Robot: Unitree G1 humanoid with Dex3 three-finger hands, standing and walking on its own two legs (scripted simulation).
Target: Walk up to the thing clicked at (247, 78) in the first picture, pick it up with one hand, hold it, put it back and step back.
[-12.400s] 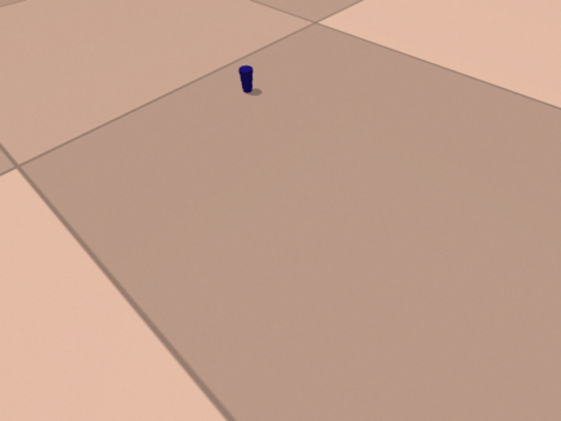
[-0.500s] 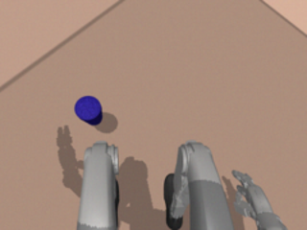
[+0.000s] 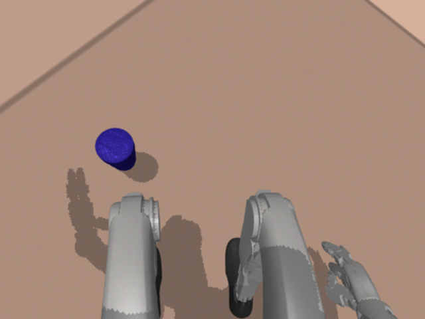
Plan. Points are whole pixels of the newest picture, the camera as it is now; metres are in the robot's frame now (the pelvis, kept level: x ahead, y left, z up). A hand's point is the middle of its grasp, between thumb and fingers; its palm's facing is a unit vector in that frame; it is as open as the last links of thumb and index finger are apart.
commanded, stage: go down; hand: left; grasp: from the side
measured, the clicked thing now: (120, 153) +0.46 +0.22 -0.32
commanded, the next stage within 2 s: approach in 0.06 s
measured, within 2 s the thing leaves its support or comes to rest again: neither
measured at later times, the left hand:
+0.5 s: hand out of the picture +0.39 +0.38 -0.10, palm faces +0.19 -0.98 +0.03, open 17.6 cm
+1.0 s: hand (93, 162) +0.41 +0.27 -0.25, palm faces +0.11 -0.99 +0.07, open 17.7 cm
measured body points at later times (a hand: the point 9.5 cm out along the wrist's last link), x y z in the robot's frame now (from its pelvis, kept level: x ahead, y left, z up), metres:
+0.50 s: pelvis +0.00 +0.00 -0.05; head +0.22 +0.09 +0.33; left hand +0.37 +0.44 -0.10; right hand +0.16 -0.27 -0.14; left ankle +0.08 +0.12 -0.36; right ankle +0.10 -0.12 -0.36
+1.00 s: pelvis -0.01 +0.01 -0.11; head +0.22 +0.14 +0.25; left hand +0.40 +0.32 -0.25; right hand +0.14 -0.25 -0.16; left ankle +0.08 +0.12 -0.36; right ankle +0.10 -0.12 -0.36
